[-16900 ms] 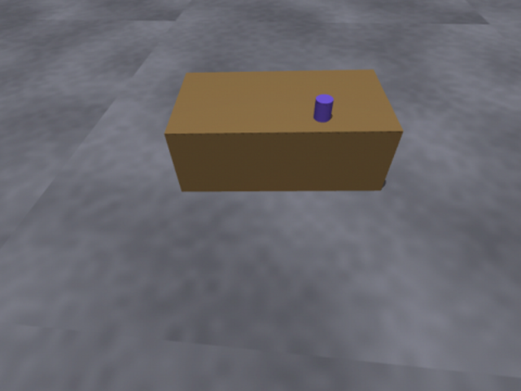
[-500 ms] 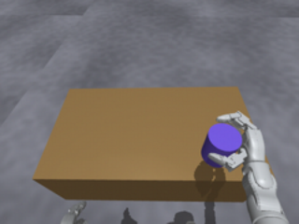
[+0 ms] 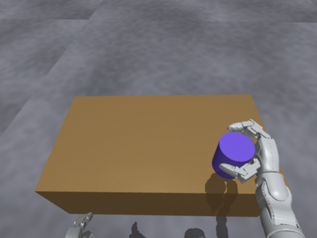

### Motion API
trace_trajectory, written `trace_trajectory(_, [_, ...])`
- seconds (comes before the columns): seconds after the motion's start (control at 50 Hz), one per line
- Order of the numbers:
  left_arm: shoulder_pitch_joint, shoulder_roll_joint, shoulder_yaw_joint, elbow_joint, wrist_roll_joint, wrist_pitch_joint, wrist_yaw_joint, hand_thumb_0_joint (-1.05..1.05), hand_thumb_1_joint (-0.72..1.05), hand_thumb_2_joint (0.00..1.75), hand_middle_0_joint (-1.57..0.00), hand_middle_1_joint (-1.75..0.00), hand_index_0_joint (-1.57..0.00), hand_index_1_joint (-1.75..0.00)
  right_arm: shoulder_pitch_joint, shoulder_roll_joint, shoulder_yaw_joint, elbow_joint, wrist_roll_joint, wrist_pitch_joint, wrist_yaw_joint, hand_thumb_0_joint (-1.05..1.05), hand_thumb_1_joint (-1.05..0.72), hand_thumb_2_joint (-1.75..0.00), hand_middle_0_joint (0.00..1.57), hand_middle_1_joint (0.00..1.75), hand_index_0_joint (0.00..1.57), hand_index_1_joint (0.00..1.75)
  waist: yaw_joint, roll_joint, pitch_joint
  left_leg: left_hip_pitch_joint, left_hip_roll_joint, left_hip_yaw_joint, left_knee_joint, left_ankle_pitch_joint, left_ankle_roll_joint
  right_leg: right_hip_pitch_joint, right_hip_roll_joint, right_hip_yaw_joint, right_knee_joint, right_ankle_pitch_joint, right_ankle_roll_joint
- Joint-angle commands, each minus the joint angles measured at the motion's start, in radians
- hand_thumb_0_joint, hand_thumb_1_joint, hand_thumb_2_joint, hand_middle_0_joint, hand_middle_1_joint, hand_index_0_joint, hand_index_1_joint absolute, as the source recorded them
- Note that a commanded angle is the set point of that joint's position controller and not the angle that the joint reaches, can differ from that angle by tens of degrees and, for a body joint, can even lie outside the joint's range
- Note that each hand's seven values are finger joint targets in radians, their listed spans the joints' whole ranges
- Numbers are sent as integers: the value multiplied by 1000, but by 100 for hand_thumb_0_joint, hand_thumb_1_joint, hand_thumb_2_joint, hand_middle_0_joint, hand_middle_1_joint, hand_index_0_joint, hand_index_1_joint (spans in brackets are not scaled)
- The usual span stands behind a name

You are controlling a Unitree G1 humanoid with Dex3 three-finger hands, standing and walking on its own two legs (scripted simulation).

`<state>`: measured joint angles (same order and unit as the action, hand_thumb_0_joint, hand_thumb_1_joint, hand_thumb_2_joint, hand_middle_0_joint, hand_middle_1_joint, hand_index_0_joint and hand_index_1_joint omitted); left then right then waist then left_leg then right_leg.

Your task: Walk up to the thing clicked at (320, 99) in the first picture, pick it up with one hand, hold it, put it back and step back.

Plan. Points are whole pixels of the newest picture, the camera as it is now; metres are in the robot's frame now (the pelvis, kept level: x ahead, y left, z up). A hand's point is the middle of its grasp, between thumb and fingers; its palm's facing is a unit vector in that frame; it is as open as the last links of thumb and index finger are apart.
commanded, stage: hold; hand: right
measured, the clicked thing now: (231, 156) +0.32 -0.16 +0.03
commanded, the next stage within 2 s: crouch in 1.60 s
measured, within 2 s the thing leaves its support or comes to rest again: neither
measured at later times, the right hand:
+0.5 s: hand (235, 150) +0.32 -0.16 +0.06, palm faces +0.06 +1.00 +0.01, open 11.2 cm
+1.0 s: hand (235, 150) +0.32 -0.16 +0.06, palm faces +0.06 +1.00 +0.00, open 11.2 cm
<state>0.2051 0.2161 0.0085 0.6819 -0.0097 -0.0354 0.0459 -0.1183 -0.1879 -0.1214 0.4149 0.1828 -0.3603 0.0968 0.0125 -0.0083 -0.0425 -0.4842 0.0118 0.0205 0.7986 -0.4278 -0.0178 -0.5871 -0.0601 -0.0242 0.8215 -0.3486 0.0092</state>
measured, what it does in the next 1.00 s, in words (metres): stands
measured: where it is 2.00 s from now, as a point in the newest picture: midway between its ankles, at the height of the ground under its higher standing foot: outside the picture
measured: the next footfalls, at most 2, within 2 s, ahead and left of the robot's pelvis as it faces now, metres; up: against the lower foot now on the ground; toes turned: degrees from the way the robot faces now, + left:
none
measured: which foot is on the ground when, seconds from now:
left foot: down 0.00-1.00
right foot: down 0.00-1.00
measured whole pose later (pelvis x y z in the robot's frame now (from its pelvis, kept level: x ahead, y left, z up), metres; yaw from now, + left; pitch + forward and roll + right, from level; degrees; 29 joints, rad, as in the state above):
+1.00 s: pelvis +0.00 +0.01 +0.00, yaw +0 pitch +7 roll +1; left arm 0.21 0.22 0.01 0.68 -0.01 -0.03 0.05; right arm -0.11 -0.19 -0.13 0.40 0.19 -0.35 0.10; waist 0.02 -0.01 -0.04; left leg -0.48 0.01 0.02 0.80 -0.43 -0.01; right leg -0.58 -0.06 -0.02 0.81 -0.34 0.02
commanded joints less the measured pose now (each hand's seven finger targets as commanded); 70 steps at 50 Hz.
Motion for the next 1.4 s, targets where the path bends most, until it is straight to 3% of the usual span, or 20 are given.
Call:
trace_trajectory(0.0, [-44, 139, 46, -124, 3, -42, 9, 0, 91, 90, -19, -30, -20, -29, -242, -96, -33, -235, 17, -73, 1, 0, -3, -128, 124, 141, 129, 141, 3, -2, -247, 8, -27, 16, -117, 239, 22, 205, 29, 14, -113, 155, -17])
trace_trajectory(0.02, [-35, 136, 44, -124, 1, -40, 11, 0, 91, 89, -19, -30, -20, -29, -292, -128, -47, -296, 14, -81, -4, 0, -3, -128, 124, 141, 129, 141, 2, -12, -287, 19, -23, 8, -119, 265, 22, 239, 30, 10, -105, 181, -18])
trace_trajectory(0.08, [-40, 135, 43, -124, 2, -42, 11, 0, 91, 89, -19, -30, -20, -29, -224, -75, -11, -232, 17, -69, 4, 0, -4, -128, 124, 141, 129, 141, 6, 3, -253, 11, -25, 12, -116, 265, 20, 207, 32, 10, -103, 177, -19])
trace_trajectory(0.16, [-43, 139, 46, -126, 2, -40, 10, 0, 91, 89, -19, -30, -20, -29, -258, -133, -57, -291, 10, -78, -15, 0, -6, -129, 126, 142, 131, 142, -6, -25, -257, 5, -27, 11, -119, 224, 25, 211, 29, 14, -117, 144, -15])
trace_trajectory(0.28, [-27, 149, 49, -124, 1, -41, 16, 0, 91, 89, -19, -30, -20, -29, -268, -128, -55, -288, 15, -81, -10, 0, -3, -129, 126, 143, 131, 143, 8, -14, -297, 14, -27, 9, -113, 276, 22, 244, 26, 15, -105, 194, -17])
trace_trajectory(0.34, [-31, 137, 41, -121, 0, -46, 16, 0, 91, 89, -19, -30, -20, -29, -235, -87, -24, -236, 18, -71, -2, 0, -2, -129, 126, 143, 130, 143, 15, 20, -262, 14, -24, 7, -118, 285, 16, 220, 30, 11, -98, 190, -23])
trace_trajectory(0.4, [-38, 138, 40, -117, 0, -44, 18, 0, 91, 89, -19, -30, -20, -29, -266, -133, -60, -243, 20, -77, -1, 0, -4, -130, 126, 143, 131, 143, 6, 0, -244, 2, -22, 2, -125, 253, 18, 209, 31, 8, -101, 161, -22])
trace_trajectory(0.46, [-37, 129, 34, -128, -2, -45, 16, 0, 91, 89, -19, -30, -20, -29, -257, -98, -25, -269, 21, -73, 2, 0, -4, -129, 125, 142, 130, 142, 11, 0, -276, 16, -21, -1, -125, 283, 16, 232, 31, 6, -98, 185, -23])
trace_trajectory(0.58, [-36, 135, 36, -126, -1, -41, 14, 0, 92, 89, -19, -30, -20, -28, -252, -146, -78, -277, 17, -76, -10, 0, -6, -128, 126, 142, 131, 142, -4, -9, -289, 18, -27, 7, -120, 259, 23, 238, 29, 11, -111, 177, -18])
trace_trajectory(0.62, [-43, 138, 42, -123, 0, -43, 15, 0, 91, 89, -19, -30, -20, -29, -205, -103, -47, -237, 22, -70, -5, 0, -6, -129, 127, 142, 131, 142, 5, 18, -246, 14, -25, 4, -123, 262, 17, 199, 31, 7, -103, 167, -23])
trace_trajectory(0.68, [-34, 139, 41, -124, 1, -41, 21, 0, 91, 89, -19, -30, -20, -29, -248, -140, -76, -260, 18, -75, -8, 0, -5, -130, 127, 144, 132, 144, 8, 3, -285, 13, -24, 1, -118, 289, 16, 223, 29, 6, -95, 193, -24])
trace_trajectory(0.72, [-36, 143, 42, -125, 0, -44, 19, 0, 91, 89, -19, -30, -20, -28, -219, -80, -19, -244, 23, -66, 3, 0, -4, -130, 127, 143, 132, 143, 20, 12, -269, 13, -23, 0, -119, 300, 14, 223, 31, 6, -92, 198, -24])
trace_trajectory(0.88, [-31, 139, 41, -124, -1, -38, 17, 0, 91, 89, -19, -30, -20, -29, -298, -152, -72, -309, 21, -76, -3, 0, -2, -129, 125, 142, 130, 142, 1, -19, -292, 26, -25, 6, -122, 290, 20, 244, 27, 13, -108, 205, -20])
trace_trajectory(0.94, [-33, 140, 42, -123, -1, -39, 16, 0, 91, 89, -19, -30, -20, -29, -247, -87, -21, -243, 26, -65, 6, 0, -4, -129, 125, 142, 130, 142, 14, 2, -256, 15, -24, 6, -122, 279, 20, 225, 29, 9, -112, 189, -21])
trace_trajectory(1.04, [-38, 133, 38, -120, 0, -40, 17, 0, 91, 89, -19, -30, -20, -29, -291, -135, -54, -271, 20, -71, 4, 0, -4, -128, 125, 141, 129, 141, 10, 0, -277, 24, -19, -5, -130, 298, 14, 232, 32, 4, -101, 200, -25])
trace_trajectory(1.08, [-36, 133, 38, -121, 0, -41, 18, 0, 91, 89, -19, -30, -20, -28, -236, -95, -29, -256, 22, -68, 4, 0, -5, -129, 126, 142, 131, 142, 6, 11, -281, 23, -23, 3, -120, 304, 17, 239, 31, 6, -103, 210, -22])
trace_trajectory(1.1, [-26, 146, 51, -111, 2, -39, 18, 0, 92, 89, -19, -30, -20, -28, -214, -119, -59, -221, 19, -64, -2, 0, -4, -130, 126, 143, 131, 143, -3, 16, -279, 31, -23, 2, -119, 321, 13, 226, 32, 6, -93, 222, -24])
trace_trajectory(1.22, [-38, 130, 35, -130, 0, -32, 16, 0, 91, 90, -19, -30, -20, -29, -301, -134, -61, -290, 16, -74, -17, 0, -3, -129, 126, 142, 130, 142, 9, -16, -273, 24, -24, 2, -131, 276, 20, 235, 29, 7, -113, 185, -21])
trace_trajectory(1.24, [-43, 132, 34, -122, 0, -32, 17, 0, 91, 90, -19, -30, -20, -29, -238, -123, -62, -233, 13, -66, -18, 0, -5, -129, 126, 142, 130, 142, 2, -2, -241, 15, -26, 7, -128, 259, 21, 223, 29, 9, -120, 173, -19])
trace_trajectory(1.38, [-40, 140, 41, -125, 1, -37, 17, 0, 91, 89, -19, -30, -20, -29, -282, -92, -25, -251, 23, -61, -1, 0, -4, -129, 126, 143, 131, 143, 17, -4, -252, -1, -28, 12, -133, 230, 24, 239, 26, 13, -131, 147, -18])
